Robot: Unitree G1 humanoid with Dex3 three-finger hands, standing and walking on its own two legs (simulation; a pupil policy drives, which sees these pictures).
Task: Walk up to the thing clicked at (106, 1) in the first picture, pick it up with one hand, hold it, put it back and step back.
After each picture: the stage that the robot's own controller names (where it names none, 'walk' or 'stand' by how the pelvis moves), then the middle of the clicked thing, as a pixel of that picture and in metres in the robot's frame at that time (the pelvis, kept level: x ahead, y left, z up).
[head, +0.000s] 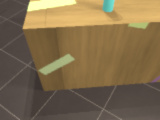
stand; out of the picture +1.00 -0.14 +0.06
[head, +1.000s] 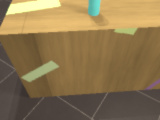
rise first; out of the picture +0.91 +0.00 +0.09
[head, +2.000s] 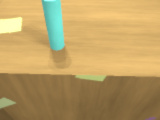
walk; (54, 24) +0.59 +0.19 +0.07
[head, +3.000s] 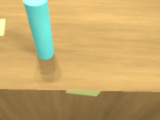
stand; (41, 31) +0.50 +0.18 +0.09
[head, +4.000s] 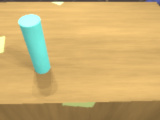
stand; (37, 47) +0.48 +0.20 +0.06
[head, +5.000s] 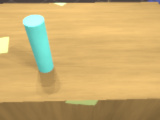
stand; (40, 47) +0.49 +0.20 +0.06
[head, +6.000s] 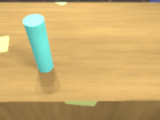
stand; (40, 47) +0.49 +0.19 +0.06
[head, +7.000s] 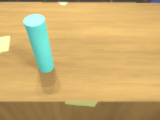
stand; (41, 47) +0.49 +0.19 +0.06
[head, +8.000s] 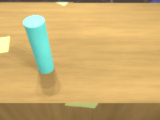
rise first; (41, 48) +0.48 +0.19 +0.06
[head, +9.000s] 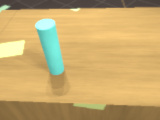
rise first; (51, 49) +0.49 +0.19 +0.06
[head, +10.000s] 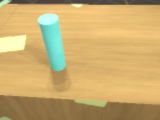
go down; (53, 45) +0.50 +0.18 +0.07
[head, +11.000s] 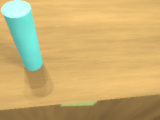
go down; (26, 41) +0.46 +0.17 +0.08
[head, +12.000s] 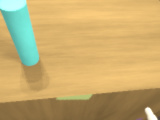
close in; (23, 36) +0.49 +0.18 +0.09
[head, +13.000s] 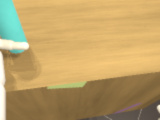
close; (6, 19) +0.50 +0.20 +0.12
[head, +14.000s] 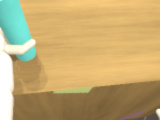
lift; (15, 29) +0.47 +0.19 +0.12
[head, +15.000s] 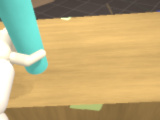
lift; (25, 36) +0.33 +0.16 +0.29
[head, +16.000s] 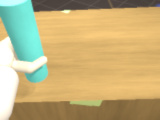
hold; (27, 44) +0.34 +0.17 +0.24
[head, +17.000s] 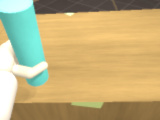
hold; (28, 49) +0.32 +0.16 +0.24
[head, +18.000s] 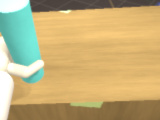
crouch; (23, 46) +0.31 +0.16 +0.25
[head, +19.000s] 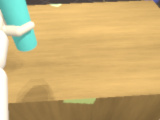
crouch; (15, 11) +0.45 +0.20 +0.26
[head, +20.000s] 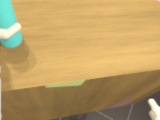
lower; (0, 11) +0.52 +0.20 +0.12
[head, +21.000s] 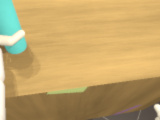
lower; (4, 18) +0.50 +0.20 +0.12
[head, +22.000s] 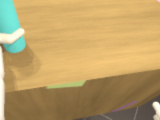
lower; (4, 17) +0.51 +0.19 +0.13
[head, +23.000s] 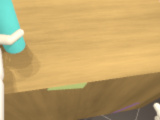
lower; (3, 18) +0.51 +0.20 +0.13
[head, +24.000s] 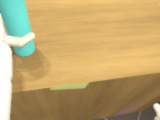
loosen; (16, 21) +0.50 +0.17 +0.13
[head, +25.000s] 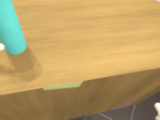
withdraw; (4, 19) +0.50 +0.18 +0.13
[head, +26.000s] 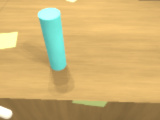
sink last; (54, 43) +0.48 +0.15 +0.09
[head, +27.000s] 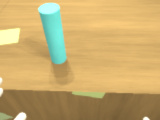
stand; (54, 37) +0.51 +0.16 +0.09
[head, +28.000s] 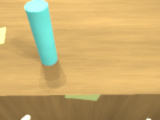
stand; (43, 37) +0.49 +0.17 +0.11
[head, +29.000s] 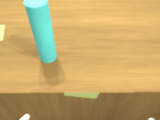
stand; (43, 33) +0.50 +0.17 +0.12
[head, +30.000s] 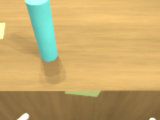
stand; (44, 31) +0.50 +0.17 +0.12
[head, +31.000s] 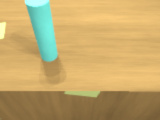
stand; (44, 32) +0.50 +0.17 +0.11
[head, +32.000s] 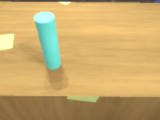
walk; (49, 43) +0.51 +0.17 +0.06
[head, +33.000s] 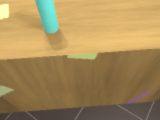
walk; (45, 5) +0.64 +0.19 +0.08
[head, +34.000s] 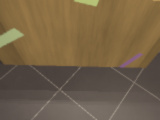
walk; out of the picture +0.97 +0.16 +0.09
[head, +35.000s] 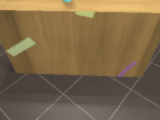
stand; out of the picture +1.15 +0.17 +0.08
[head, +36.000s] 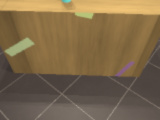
stand; out of the picture +1.15 +0.16 +0.06
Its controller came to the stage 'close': yes
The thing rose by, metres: 0.21
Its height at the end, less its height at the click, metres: +0.00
